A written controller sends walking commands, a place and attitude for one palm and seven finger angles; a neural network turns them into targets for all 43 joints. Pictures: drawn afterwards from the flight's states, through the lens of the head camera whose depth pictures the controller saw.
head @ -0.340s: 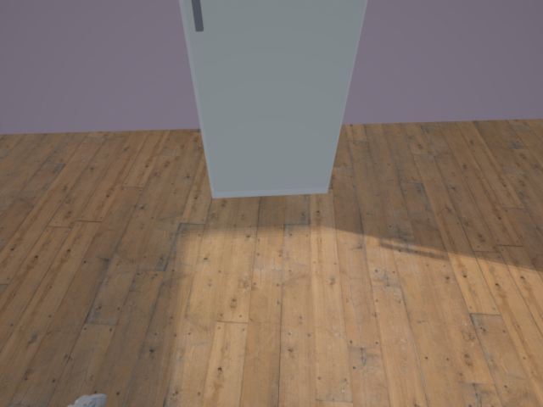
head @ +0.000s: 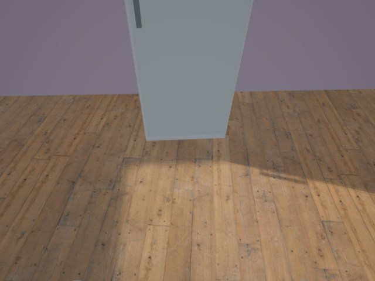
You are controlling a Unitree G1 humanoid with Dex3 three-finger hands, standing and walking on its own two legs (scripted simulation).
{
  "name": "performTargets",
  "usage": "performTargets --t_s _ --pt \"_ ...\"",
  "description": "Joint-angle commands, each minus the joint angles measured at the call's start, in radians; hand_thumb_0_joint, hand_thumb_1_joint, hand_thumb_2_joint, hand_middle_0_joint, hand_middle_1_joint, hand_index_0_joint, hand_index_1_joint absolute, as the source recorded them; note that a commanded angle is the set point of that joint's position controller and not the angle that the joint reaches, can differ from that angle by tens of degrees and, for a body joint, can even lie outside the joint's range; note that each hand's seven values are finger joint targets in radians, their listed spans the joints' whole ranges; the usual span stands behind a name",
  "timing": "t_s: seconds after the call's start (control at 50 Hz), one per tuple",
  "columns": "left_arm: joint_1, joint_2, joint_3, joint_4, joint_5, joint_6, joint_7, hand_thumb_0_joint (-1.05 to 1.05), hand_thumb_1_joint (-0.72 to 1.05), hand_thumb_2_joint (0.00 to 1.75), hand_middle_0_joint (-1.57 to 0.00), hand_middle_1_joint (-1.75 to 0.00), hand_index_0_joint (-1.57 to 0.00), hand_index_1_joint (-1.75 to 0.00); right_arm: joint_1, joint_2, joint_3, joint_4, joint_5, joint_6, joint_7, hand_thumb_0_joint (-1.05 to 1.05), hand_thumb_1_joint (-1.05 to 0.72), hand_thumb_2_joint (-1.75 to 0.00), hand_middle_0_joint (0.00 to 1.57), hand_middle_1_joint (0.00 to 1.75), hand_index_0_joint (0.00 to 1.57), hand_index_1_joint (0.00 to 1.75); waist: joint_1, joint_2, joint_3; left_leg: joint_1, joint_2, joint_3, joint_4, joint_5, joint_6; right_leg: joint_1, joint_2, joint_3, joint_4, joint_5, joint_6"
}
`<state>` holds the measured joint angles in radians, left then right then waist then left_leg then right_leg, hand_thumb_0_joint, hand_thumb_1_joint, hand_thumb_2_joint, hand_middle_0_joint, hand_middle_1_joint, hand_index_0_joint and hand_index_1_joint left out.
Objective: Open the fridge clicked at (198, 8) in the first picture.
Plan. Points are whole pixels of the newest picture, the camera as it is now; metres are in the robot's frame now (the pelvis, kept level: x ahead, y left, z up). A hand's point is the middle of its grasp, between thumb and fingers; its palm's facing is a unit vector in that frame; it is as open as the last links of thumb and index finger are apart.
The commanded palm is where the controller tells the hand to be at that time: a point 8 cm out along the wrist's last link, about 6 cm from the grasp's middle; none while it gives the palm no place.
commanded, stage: stand and wait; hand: left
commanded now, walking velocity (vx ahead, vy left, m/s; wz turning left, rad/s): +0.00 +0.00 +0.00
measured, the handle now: out of the picture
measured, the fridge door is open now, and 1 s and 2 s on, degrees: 0 0 0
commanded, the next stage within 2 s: look at it before walking up in 0.48 s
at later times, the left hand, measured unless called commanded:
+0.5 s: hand out of the picture +0.06 +0.24 -0.15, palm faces -0.03 -0.94 -0.34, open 7.4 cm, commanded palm none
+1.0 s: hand out of the picture +0.05 +0.23 -0.15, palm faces -0.02 -0.94 -0.33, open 7.4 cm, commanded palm none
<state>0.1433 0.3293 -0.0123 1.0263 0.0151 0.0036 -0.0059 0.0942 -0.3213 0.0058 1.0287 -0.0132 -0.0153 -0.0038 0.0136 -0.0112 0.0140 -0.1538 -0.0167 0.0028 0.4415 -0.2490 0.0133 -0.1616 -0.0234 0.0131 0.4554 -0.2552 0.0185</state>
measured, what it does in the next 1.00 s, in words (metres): stands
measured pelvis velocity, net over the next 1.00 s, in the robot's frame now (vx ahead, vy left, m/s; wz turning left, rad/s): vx -0.01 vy -0.01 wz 0.00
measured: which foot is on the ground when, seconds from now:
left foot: down 0.00-1.00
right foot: down 0.00-1.00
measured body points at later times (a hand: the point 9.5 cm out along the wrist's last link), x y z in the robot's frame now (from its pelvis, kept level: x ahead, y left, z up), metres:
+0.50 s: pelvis -0.01 -0.01 +0.00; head -0.02 -0.01 +0.45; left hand +0.06 +0.29 -0.13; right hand +0.06 -0.31 -0.13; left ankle -0.01 +0.11 -0.74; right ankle +0.00 -0.13 -0.74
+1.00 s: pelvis -0.01 -0.01 +0.00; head -0.01 -0.01 +0.45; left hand +0.06 +0.28 -0.13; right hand +0.06 -0.31 -0.13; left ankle -0.01 +0.11 -0.74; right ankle +0.00 -0.13 -0.74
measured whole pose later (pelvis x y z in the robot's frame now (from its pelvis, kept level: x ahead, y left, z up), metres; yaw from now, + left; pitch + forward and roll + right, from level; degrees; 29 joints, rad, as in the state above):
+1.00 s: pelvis -0.01 -0.01 +0.00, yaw +0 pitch -2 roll +0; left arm 0.15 0.34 -0.01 1.09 0.01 -0.01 -0.01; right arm 0.13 -0.34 0.01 1.11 -0.01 -0.01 0.00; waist 0.01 0.00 0.03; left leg -0.14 0.01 0.00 0.37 -0.19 -0.01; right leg -0.15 0.00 0.01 0.39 -0.20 0.00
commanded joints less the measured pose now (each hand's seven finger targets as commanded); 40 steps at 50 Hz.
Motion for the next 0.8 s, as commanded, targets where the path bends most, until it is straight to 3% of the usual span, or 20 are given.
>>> performTargets --t_s 0.0,0.62,0.78 --pt "-0.052 0.209 0.05 -0.061 -0.003 -0.023 0.018 0.0 0.9 0.9 -0.2 -0.3 -0.2 -0.3 -0.049 -0.213 -0.049 -0.055 0.001 -0.021 -0.01 0.0 -0.9 -0.9 0.2 0.3 0.2 0.3 -0.011 0.019 -0.042 -0.013 0.119 -0.1 -0.091 0.156 0.03 0.001 -0.089 0.079 -0.08 0.144 -0.048" --pt "-0.05 0.215 0.046 -0.009 -0.003 -0.026 0.017 0.0 0.9 0.9 -0.2 -0.3 -0.2 -0.3 -0.009 -0.222 -0.041 0.02 0.004 -0.019 -0.007 0.0 -0.9 -0.9 0.2 0.3 0.2 0.3 -0.012 0.006 -0.012 -0.02 0.128 -0.111 -0.14 0.084 0.017 -0.016 -0.088 0.105 -0.138 0.056 -0.048" --pt "-0.047 0.215 0.047 -0.009 -0.003 -0.03 0.016 0.0 0.9 0.9 -0.2 -0.3 -0.2 -0.3 -0.012 -0.218 -0.041 0.017 0.004 -0.02 -0.007 0.0 -0.9 -0.9 0.2 0.3 0.2 0.3 -0.011 0.008 -0.026 -0.003 0.128 -0.108 -0.13 0.118 0.016 -0.01 -0.095 0.103 -0.143 0.088 -0.05"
